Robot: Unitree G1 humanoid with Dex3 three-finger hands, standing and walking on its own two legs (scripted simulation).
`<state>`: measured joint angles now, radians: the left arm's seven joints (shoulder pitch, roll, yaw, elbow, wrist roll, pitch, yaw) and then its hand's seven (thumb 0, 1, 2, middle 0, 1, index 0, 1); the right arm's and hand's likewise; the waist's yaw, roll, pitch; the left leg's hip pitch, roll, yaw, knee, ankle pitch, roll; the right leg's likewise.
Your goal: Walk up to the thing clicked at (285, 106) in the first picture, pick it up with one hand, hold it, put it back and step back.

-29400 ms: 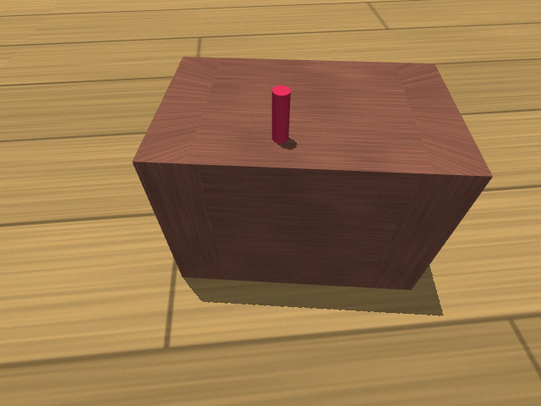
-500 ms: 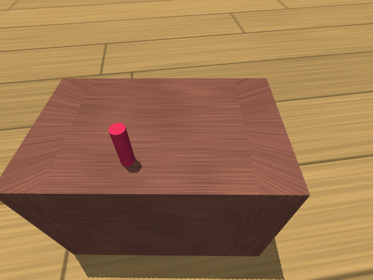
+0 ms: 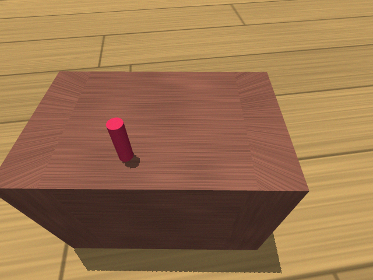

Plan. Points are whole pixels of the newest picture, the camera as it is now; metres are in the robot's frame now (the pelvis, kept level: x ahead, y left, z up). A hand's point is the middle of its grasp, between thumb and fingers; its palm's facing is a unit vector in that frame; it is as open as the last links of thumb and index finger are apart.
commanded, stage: step back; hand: left
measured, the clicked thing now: (121, 141) +0.51 +0.21 -0.06
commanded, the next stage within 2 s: none
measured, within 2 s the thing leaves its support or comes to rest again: neither
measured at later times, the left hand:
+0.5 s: hand out of the picture +0.06 +0.30 -0.19, palm faces -0.02 -0.93 -0.36, open 7.3 cm
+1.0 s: hand out of the picture -0.07 +0.30 -0.16, palm faces -0.07 -0.92 -0.39, open 7.3 cm
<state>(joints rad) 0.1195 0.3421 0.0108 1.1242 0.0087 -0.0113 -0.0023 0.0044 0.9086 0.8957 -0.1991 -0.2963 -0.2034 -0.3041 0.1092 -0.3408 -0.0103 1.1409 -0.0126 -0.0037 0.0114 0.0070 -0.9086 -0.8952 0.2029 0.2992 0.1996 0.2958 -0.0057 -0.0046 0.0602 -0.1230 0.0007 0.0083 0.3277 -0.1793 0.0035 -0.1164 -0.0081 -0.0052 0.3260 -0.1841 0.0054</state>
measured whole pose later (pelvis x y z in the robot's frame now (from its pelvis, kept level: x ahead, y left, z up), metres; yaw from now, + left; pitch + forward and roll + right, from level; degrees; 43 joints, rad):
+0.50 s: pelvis -0.09 +0.04 -0.03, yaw +1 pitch -1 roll +1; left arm 0.00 0.41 0.06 0.88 0.02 0.06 0.01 0.00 0.91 0.90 -0.20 -0.30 -0.20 -0.30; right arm 0.14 -0.37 -0.06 0.97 -0.03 0.03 0.01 0.01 -0.91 -0.90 0.20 0.30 0.20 0.30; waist -0.01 -0.08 0.20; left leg -0.24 -0.05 -0.01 0.67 -0.41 0.03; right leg -0.46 -0.03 0.10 0.79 -0.40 0.00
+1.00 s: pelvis -0.18 +0.04 -0.02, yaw -4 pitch -2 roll +1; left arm 0.14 0.35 0.06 0.85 0.03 0.04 0.00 0.01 0.91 0.90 -0.20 -0.30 -0.20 -0.30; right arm 0.10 -0.37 -0.04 0.89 0.01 0.05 -0.01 0.01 -0.91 -0.89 0.20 0.30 0.20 0.30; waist 0.01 0.00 0.17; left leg -0.42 -0.10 -0.09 1.05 -0.54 0.01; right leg -0.27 0.03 0.07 0.59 -0.28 -0.03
